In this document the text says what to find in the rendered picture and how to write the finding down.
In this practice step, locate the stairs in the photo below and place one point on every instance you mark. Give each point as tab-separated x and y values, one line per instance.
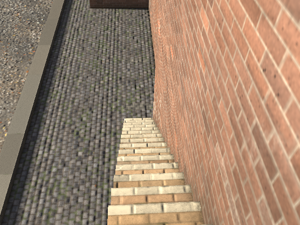
148	188

